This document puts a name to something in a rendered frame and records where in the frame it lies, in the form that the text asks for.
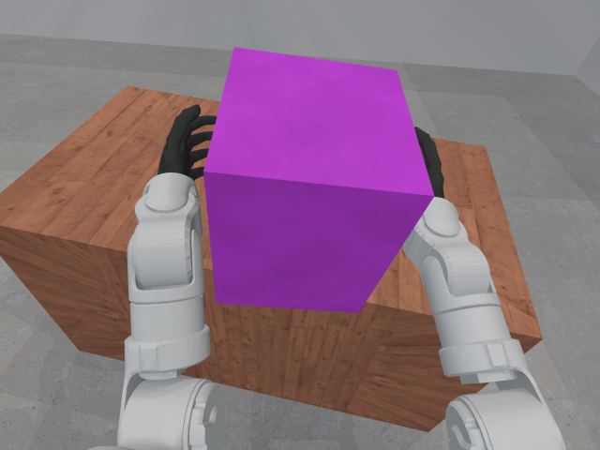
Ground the robot left hand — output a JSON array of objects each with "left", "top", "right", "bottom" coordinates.
[{"left": 157, "top": 104, "right": 217, "bottom": 181}]

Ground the carton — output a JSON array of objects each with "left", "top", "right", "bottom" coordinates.
[{"left": 203, "top": 47, "right": 434, "bottom": 313}]

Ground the robot right upper arm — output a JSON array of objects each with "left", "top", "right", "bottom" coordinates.
[{"left": 445, "top": 388, "right": 563, "bottom": 450}]

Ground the pedestal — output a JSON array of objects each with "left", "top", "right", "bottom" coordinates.
[{"left": 0, "top": 86, "right": 543, "bottom": 432}]

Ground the robot left upper arm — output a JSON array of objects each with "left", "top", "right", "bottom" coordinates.
[{"left": 88, "top": 379, "right": 226, "bottom": 450}]

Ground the robot right hand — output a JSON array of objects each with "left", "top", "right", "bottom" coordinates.
[{"left": 414, "top": 127, "right": 444, "bottom": 198}]

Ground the robot left forearm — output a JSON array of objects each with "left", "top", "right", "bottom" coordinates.
[{"left": 117, "top": 172, "right": 211, "bottom": 445}]

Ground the robot right forearm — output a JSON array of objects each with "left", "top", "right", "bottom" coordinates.
[{"left": 403, "top": 197, "right": 566, "bottom": 450}]

